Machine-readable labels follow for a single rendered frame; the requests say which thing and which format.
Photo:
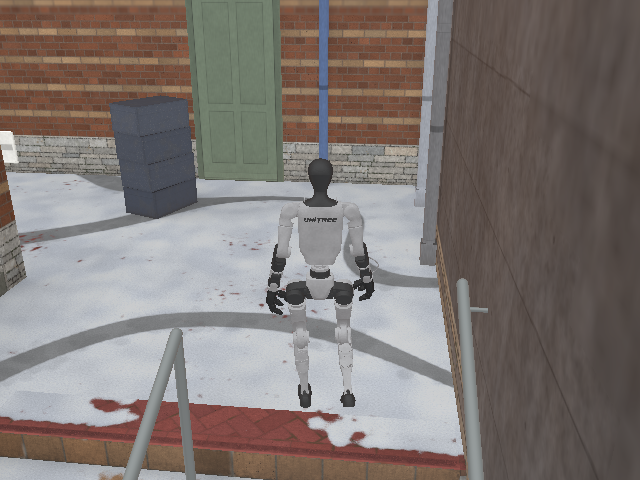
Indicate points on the left robot hand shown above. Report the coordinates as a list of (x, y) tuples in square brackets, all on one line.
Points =
[(271, 300)]

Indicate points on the right robot hand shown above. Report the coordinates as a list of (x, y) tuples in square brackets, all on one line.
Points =
[(368, 286)]

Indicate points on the robot left upper arm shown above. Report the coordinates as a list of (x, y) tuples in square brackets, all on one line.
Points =
[(288, 212)]

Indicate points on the robot left forearm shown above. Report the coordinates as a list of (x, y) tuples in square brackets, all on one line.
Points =
[(276, 271)]

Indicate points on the robot right foot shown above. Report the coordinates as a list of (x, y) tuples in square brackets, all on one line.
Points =
[(348, 399)]

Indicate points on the robot right upper arm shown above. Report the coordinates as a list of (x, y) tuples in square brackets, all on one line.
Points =
[(352, 213)]

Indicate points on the robot left thigh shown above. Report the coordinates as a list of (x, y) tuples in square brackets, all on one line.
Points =
[(296, 300)]

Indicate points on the robot right forearm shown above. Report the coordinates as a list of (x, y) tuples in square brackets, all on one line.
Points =
[(364, 266)]

